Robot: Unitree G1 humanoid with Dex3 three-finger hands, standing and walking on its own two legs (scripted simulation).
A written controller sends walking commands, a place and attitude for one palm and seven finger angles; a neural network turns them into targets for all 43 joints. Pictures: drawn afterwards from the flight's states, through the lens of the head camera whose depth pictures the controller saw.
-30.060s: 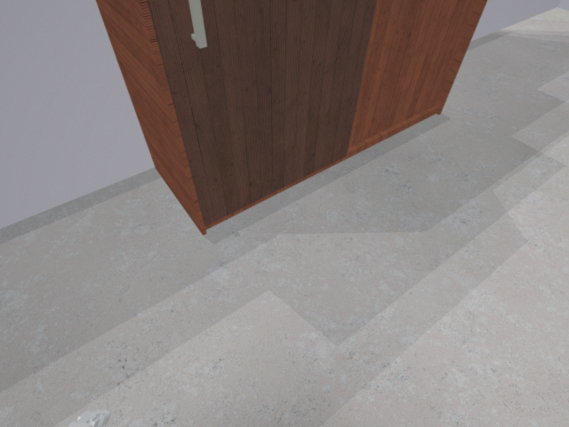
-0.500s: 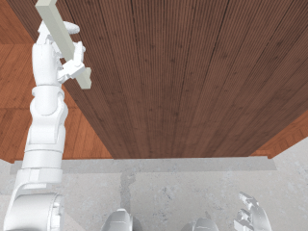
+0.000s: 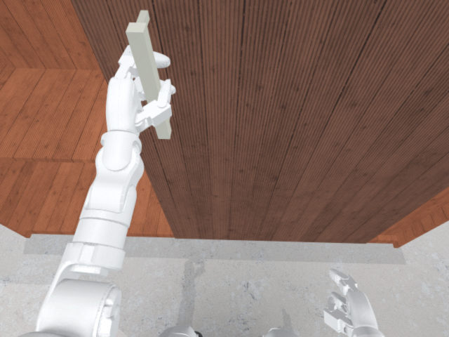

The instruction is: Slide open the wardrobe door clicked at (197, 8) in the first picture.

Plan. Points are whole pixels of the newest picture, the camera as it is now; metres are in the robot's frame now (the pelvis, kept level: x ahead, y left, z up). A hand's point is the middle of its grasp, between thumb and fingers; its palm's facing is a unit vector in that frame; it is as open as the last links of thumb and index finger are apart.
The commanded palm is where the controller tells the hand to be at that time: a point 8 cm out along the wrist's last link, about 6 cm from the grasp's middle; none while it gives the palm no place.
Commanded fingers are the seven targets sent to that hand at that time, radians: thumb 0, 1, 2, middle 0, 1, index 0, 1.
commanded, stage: stop walking and hold the door there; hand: left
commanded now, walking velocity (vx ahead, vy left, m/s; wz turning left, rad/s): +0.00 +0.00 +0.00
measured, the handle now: (155, 83) +0.47 +0.16 +0.16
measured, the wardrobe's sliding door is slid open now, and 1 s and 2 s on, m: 0.67 0.67 0.67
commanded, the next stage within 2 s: loosen the grip on the handle in 0.28 s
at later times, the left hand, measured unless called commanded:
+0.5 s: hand (161, 99) +0.43 +0.14 +0.17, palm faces +0.14 -0.99 -0.05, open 6.5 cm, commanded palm +0.39 +0.18 +0.15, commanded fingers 0.00 0.05 0.49 -0.45 -1.40 -0.45 -1.40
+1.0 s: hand (165, 103) +0.42 +0.13 +0.16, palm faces +0.14 -0.98 -0.10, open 14.4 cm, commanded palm +0.39 +0.18 +0.16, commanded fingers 0.00 -0.55 0.20 -0.25 -1.15 -0.25 -1.15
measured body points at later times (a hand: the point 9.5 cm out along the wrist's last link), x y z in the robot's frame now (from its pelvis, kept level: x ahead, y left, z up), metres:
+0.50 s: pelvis -0.02 -0.02 +0.00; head +0.00 -0.02 +0.45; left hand +0.42 +0.19 +0.17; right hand +0.09 -0.28 -0.11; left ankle +0.01 +0.11 -0.74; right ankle -0.01 -0.13 -0.74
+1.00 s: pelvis -0.04 -0.02 -0.01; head -0.02 -0.02 +0.44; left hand +0.41 +0.19 +0.17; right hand -0.01 -0.29 -0.12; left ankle +0.01 +0.10 -0.74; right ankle -0.01 -0.13 -0.74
